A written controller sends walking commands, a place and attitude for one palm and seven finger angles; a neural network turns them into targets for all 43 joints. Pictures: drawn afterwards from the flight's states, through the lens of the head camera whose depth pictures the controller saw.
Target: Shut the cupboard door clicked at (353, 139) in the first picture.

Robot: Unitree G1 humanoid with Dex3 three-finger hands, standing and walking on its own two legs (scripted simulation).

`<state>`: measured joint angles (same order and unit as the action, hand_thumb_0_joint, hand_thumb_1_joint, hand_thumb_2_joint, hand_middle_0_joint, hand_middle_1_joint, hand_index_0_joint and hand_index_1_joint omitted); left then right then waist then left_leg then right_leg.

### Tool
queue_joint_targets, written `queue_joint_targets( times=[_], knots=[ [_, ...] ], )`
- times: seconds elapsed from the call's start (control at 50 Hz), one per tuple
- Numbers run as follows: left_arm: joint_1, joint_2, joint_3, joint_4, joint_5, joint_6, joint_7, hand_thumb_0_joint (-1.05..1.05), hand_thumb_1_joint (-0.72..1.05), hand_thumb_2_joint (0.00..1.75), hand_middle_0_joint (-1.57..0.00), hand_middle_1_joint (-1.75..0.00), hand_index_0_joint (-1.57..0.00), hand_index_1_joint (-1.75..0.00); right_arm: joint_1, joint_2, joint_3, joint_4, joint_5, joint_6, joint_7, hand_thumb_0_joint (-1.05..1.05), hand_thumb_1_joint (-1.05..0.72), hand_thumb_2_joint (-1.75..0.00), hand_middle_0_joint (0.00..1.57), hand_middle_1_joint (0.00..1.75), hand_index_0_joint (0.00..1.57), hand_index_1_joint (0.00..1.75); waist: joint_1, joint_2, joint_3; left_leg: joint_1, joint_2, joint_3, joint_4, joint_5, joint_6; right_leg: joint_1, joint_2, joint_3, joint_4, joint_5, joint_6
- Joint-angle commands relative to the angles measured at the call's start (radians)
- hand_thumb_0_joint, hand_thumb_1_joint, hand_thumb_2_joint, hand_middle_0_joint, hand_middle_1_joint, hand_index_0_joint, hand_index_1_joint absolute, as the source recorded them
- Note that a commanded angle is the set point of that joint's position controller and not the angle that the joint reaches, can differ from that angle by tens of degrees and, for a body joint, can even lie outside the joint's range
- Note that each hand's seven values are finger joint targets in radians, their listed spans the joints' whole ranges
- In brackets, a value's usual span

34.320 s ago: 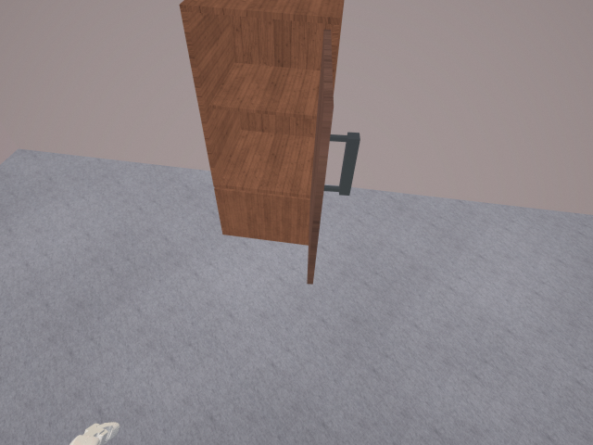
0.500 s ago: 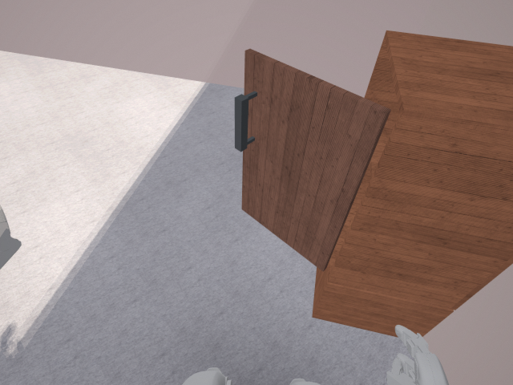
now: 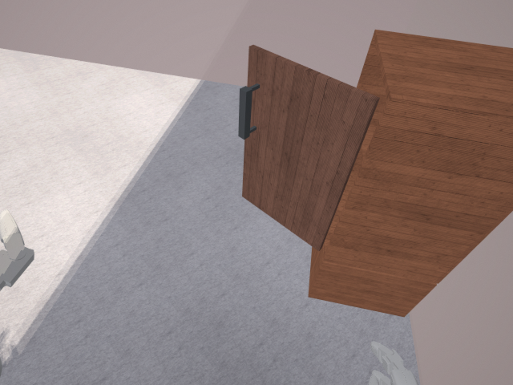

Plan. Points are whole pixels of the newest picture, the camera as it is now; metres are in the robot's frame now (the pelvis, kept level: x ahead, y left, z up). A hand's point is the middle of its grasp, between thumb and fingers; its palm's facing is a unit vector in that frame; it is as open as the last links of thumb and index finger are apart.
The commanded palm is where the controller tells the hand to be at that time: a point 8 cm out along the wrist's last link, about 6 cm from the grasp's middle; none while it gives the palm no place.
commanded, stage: stop stepping back and stand still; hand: left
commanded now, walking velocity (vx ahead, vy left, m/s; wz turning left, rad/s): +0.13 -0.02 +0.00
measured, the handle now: (249, 111) +0.85 +0.08 -0.02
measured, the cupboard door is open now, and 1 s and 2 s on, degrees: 59 59 59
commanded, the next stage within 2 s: let the arm hang, fingers relaxed in 0.48 s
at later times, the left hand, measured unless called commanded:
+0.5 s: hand (7, 296) +0.16 +0.28 +0.17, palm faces +0.49 -0.79 -0.37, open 7.4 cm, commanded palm +0.11 +0.31 +0.19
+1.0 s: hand out of the picture -0.02 +0.20 -0.18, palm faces +0.02 -0.99 -0.16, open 7.1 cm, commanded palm none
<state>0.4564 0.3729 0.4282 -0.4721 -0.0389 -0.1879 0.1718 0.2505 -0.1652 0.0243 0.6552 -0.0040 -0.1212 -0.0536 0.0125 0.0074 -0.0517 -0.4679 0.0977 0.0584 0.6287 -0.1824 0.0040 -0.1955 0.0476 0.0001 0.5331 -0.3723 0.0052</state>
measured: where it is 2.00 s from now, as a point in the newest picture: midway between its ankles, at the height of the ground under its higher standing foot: outside the picture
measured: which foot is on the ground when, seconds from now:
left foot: down 0.00-1.00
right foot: down 0.00-1.00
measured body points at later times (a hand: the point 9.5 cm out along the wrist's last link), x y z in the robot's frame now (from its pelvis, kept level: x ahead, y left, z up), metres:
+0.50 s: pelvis -0.03 +0.00 +0.01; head -0.06 +0.02 +0.46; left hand +0.13 +0.32 +0.19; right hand +0.12 -0.24 -0.07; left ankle +0.09 +0.11 -0.72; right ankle -0.05 -0.13 -0.72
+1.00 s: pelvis -0.01 +0.01 +0.00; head +0.02 +0.06 +0.45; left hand -0.02 +0.25 -0.17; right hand -0.01 -0.25 -0.12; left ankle +0.09 +0.11 -0.73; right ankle -0.05 -0.13 -0.72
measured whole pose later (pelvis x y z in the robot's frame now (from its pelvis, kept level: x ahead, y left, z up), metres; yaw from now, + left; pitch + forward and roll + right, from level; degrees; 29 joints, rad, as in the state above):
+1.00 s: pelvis -0.01 +0.01 +0.00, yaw +2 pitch +1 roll -1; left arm 0.36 0.24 0.03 0.93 0.02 0.06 0.01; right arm 0.34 -0.20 -0.01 0.98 -0.03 0.04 -0.01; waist -0.01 -0.08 0.04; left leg -0.44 0.02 0.05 0.56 -0.13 0.04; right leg -0.21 -0.01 0.00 0.58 -0.39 -0.02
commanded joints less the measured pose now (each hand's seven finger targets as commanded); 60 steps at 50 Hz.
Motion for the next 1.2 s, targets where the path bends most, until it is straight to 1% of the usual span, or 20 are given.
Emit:
queue_joint_targets(
  times=[0.0, 0.06, 0.14, 0.22, 0.3, 0.42, 0.52, 0.54, 0.56, 0.58, 0.6, 0.64, 0.74, 0.8, 0.84, 0.9, 0.94, 1.04, 1.08, 1.18],
  knots=[
    [-0.078, 0.236, 0.085, -0.235, -0.019, -0.033, 0.01, 0.0, 0.9, 0.9, -0.2, -0.3, -0.2, -0.3, -0.101, -0.148, -0.066, -0.17, 0.017, -0.049, -0.033, 0.0, -0.9, -0.9, 0.2, 0.3, 0.2, 0.3, -0.036, -0.055, -0.162, 0.325, -0.016, -0.051, -0.096, -0.017, -0.004, -0.109, -0.105, 0.088, -0.117, 0.213, -0.038],
    [0.056, 0.288, 0.168, -0.272, -0.024, -0.031, 0.008, 0.0, 0.9, 0.9, -0.2, -0.3, -0.2, -0.3, -0.141, -0.145, -0.049, -0.198, 0.008, -0.019, -0.035, 0.0, -0.9, -0.9, 0.2, 0.3, 0.2, 0.3, -0.03, 0.098, -0.043, 0.222, -0.003, -0.082, -0.239, -0.283, -0.011, -0.161, -0.068, 0.049, -0.177, -0.13, -0.044],
    [0.049, 0.251, 0.15, -0.245, -0.01, -0.029, 0.015, 0.0, 0.9, 0.9, -0.2, -0.3, -0.2, -0.3, -0.137, -0.149, -0.045, -0.208, 0.002, 0.005, -0.043, 0.0, -0.9, -0.9, 0.2, 0.3, 0.2, 0.3, -0.037, 0.147, 0.09, 0.051, 0.004, -0.102, -0.328, -0.49, -0.016, -0.135, -0.02, 0.012, -0.158, -0.226, -0.058],
    [0.019, 0.227, 0.126, -0.202, -0.008, -0.038, 0.021, 0.0, 0.9, 0.9, -0.2, -0.3, -0.2, -0.3, -0.093, -0.159, -0.057, -0.192, -0.004, -0.004, -0.043, 0.0, -0.9, -0.9, 0.2, 0.3, 0.2, 0.3, -0.04, 0.115, 0.063, 0.11, -0.012, -0.079, -0.256, -0.36, -0.004, -0.136, -0.049, 0.042, -0.167, -0.142, -0.073],
    [0.036, 0.199, 0.086, -0.158, -0.012, -0.035, 0.019, 0.0, 0.9, 0.9, -0.2, -0.3, -0.2, -0.3, -0.081, -0.158, -0.065, -0.178, 0.002, -0.018, -0.036, 0.0, -0.9, -0.9, 0.2, 0.3, 0.2, 0.3, -0.032, 0.01, -0.012, 0.242, -0.028, -0.063, -0.188, -0.211, -0.004, -0.174, -0.087, 0.097, -0.215, -0.125, -0.071],
    [-0.066, 0.197, 0.057, -0.192, 0.006, -0.035, 0.019, 0.0, 0.9, 0.9, -0.2, -0.3, -0.2, -0.3, -0.116, -0.168, -0.062, -0.179, 0.01, -0.035, -0.05, 0.0, -0.9, -0.9, 0.2, 0.3, 0.2, 0.3, -0.028, 0.084, 0.047, 0.182, 0.001, -0.119, -0.33, -0.352, -0.004, -0.145, -0.028, 0.034, -0.177, -0.121, -0.03],
    [-0.071, 0.222, 0.09, -0.223, 0.009, -0.054, 0.017, 0.0, 0.9, 0.9, -0.2, -0.3, -0.2, -0.3, -0.122, -0.151, -0.054, -0.176, 0.005, -0.054, -0.049, 0.0, -0.9, -0.9, 0.2, 0.3, 0.2, 0.3, -0.02, 0.111, 0.0, 0.207, -0.006, -0.102, -0.32, -0.298, 0.001, -0.086, -0.033, 0.034, -0.178, -0.04, -0.031],
    [-0.056, 0.217, 0.089, -0.214, 0.007, -0.054, 0.016, 0.0, 0.9, 0.9, -0.2, -0.3, -0.2, -0.3, -0.121, -0.149, -0.051, -0.176, 0.005, -0.053, -0.047, 0.0, -0.9, -0.9, 0.2, 0.3, 0.2, 0.3, -0.019, 0.098, 0.002, 0.203, -0.014, -0.094, -0.306, -0.288, -0.001, -0.086, -0.036, 0.043, -0.19, -0.042, -0.033],
    [-0.02, -0.02, -0.368, 0.58, 0.062, 0.068, -0.116, 0.0, 0.9, 0.9, -0.2, -0.3, -0.2, -0.3, -0.187, -0.296, -0.09, 0.039, 0.005, -0.11, 0.035, 0.0, -0.9, -0.9, 0.2, 0.3, 0.2, 0.3, -0.051, 0.053, 0.054, 0.166, 0.035, -0.12, -0.127, 0.036, 0.015, -0.177, -0.098, -0.003, -0.076, 0.134, -0.032],
    [-0.028, 0.011, -0.323, 0.634, 0.065, 0.175, -0.154, 0.0, 0.9, 0.9, -0.2, -0.3, -0.2, -0.3, -0.127, -0.306, -0.097, 0.055, 0.009, -0.01, 0.048, 0.0, -0.9, -0.9, 0.2, 0.3, 0.2, 0.3, -0.03, 0.042, -0.003, 0.203, 0.041, -0.098, -0.106, 0.129, 0.015, -0.151, -0.134, 0.069, -0.104, 0.167, -0.034],
    [-0.024, -0.007, -0.333, 0.613, 0.063, 0.204, -0.162, 0.0, 0.9, 0.9, -0.2, -0.3, -0.2, -0.3, -0.112, -0.264, -0.089, 0.032, 0.011, 0.017, 0.045, 0.0, -0.9, -0.9, 0.2, 0.3, 0.2, 0.3, -0.029, 0.037, -0.003, 0.228, 0.034, -0.083, -0.076, 0.11, 0.009, -0.181, -0.13, 0.062, -0.096, 0.124, -0.035],
    [-0.084, 0.006, -0.337, 0.692, 0.075, 0.192, -0.169, 0.0, 0.9, 0.9, -0.2, -0.3, -0.2, -0.3, -0.11, -0.267, -0.077, 0.056, -0.004, 0.057, 0.052, 0.0, -0.9, -0.9, 0.2, 0.3, 0.2, 0.3, -0.025, -0.064, 0.011, 0.177, 0.032, -0.123, -0.071, -0.077, 0.017, -0.239, -0.12, 0.064, -0.093, -0.085, -0.055],
    [-0.196, 0.019, -0.368, 0.932, 0.072, 0.206, -0.156, 0.0, 0.9, 0.9, -0.2, -0.3, -0.2, -0.3, -0.063, -0.207, -0.054, 0.092, -0.029, 0.126, 0.058, 0.0, -0.9, -0.9, 0.2, 0.3, 0.2, 0.3, -0.059, -0.281, 0.137, 0.203, -0.052, -0.09, 0.032, -0.103, 0.01, -0.372, -0.185, 0.142, -0.203, -0.199, -0.106],
    [-0.213, 0.008, -0.382, 1.063, 0.066, 0.216, -0.147, 0.0, 0.9, 0.9, -0.2, -0.3, -0.2, -0.3, -0.018, -0.192, -0.054, 0.137, -0.032, 0.141, 0.057, 0.0, -0.9, -0.9, 0.2, 0.3, 0.2, 0.3, -0.073, -0.107, 0.16, 0.247, -0.034, -0.105, -0.015, -0.085, 0.004, -0.387, -0.169, 0.119, -0.155, -0.197, -0.101],
    [-0.14, -0.02, -0.386, 1.156, 0.063, 0.217, -0.146, 0.0, 0.9, 0.9, -0.2, -0.3, -0.2, -0.3, 0.0, -0.211, -0.054, 0.169, -0.033, 0.13, 0.055, 0.0, -0.9, -0.9, 0.2, 0.3, 0.2, 0.3, -0.044, 0.163, 0.147, 0.14, 0.036, -0.242, -0.259, -0.215, 0.031, -0.233, -0.082, 0.049, -0.025, -0.116, -0.049],
    [-0.018, -0.059, -0.366, 1.293, 0.065, 0.213, -0.149, 0.0, 0.9, 0.9, -0.2, -0.3, -0.2, -0.3, -0.007, -0.228, -0.074, 0.206, -0.033, 0.126, 0.038, 0.0, -0.9, -0.9, 0.2, 0.3, 0.2, 0.3, 0.007, 0.361, 0.051, 0.087, 0.088, -0.333, -0.44, -0.431, 0.063, -0.057, -0.048, -0.009, 0.079, -0.038, -0.042],
    [0.009, -0.056, -0.375, 1.364, 0.062, 0.208, -0.156, 0.0, 0.9, 0.9, -0.2, -0.3, -0.2, -0.3, 0.009, -0.221, -0.077, 0.237, -0.024, 0.124, 0.03, 0.0, -0.9, -0.9, 0.2, 0.3, 0.2, 0.3, 0.012, 0.347, -0.017, 0.151, 0.082, -0.302, -0.434, -0.392, 0.069, -0.033, -0.052, -0.002, 0.053, -0.016, -0.045],
    [-0.004, -0.034, -0.381, 1.471, 0.057, 0.176, -0.155, 0.0, 0.9, 0.9, -0.2, -0.3, -0.2, -0.3, 0.054, -0.208, -0.083, 0.311, -0.009, 0.113, 0.023, 0.0, -0.9, -0.9, 0.2, 0.3, 0.2, 0.3, -0.008, 0.051, -0.078, 0.288, 0.03, -0.18, -0.292, -0.07, 0.045, 0.015, -0.102, 0.068, -0.149, 0.11, -0.069],
    [-0.035, -0.03, -0.385, 1.496, 0.056, 0.172, -0.153, 0.0, 0.9, 0.9, -0.2, -0.3, -0.2, -0.3, 0.059, -0.202, -0.083, 0.338, -0.005, 0.112, 0.024, 0.0, -0.9, -0.9, 0.2, 0.3, 0.2, 0.3, -0.023, -0.02, -0.018, 0.322, 0.02, -0.147, -0.251, 0.012, 0.036, -0.04, -0.125, 0.088, -0.191, 0.129, -0.072],
    [-0.05, -0.031, -0.394, 1.547, 0.056, 0.178, -0.144, 0.0, 0.9, 0.9, -0.2, -0.3, -0.2, -0.3, 0.049, -0.194, -0.083, 0.389, -0.005, 0.125, 0.027, 0.0, -0.9, -0.9, 0.2, 0.3, 0.2, 0.3, -0.034, -0.058, 0.112, 0.329, 0.019, -0.124, -0.269, -0.025, 0.029, -0.119, -0.13, 0.085, -0.234, 0.058, -0.062]
  ],
)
